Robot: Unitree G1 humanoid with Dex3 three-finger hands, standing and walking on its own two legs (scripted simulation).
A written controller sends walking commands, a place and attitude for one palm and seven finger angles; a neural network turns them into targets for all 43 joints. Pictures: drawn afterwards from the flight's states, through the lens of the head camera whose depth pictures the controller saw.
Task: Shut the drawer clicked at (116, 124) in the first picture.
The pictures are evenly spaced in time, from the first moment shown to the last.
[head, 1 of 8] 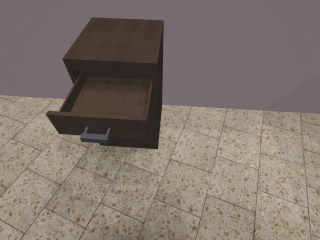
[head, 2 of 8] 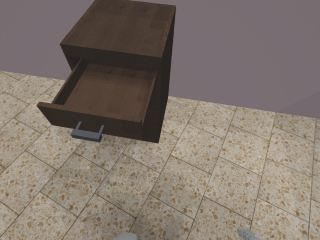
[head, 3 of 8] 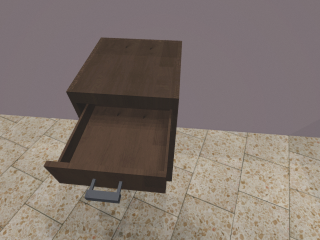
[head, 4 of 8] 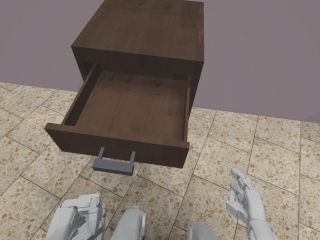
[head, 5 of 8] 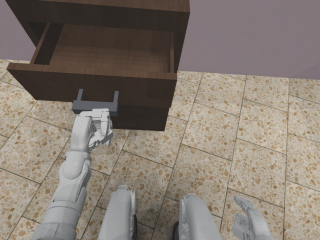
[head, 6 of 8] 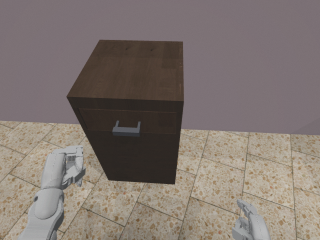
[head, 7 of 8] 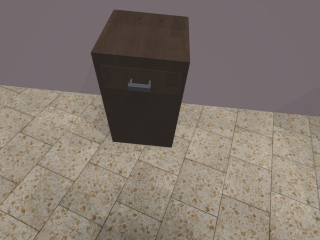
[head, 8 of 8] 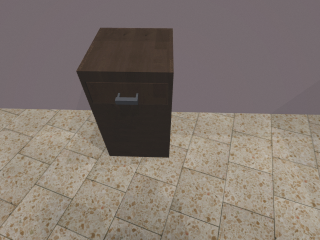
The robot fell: no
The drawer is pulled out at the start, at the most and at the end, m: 0.28 0.28 0.00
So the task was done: yes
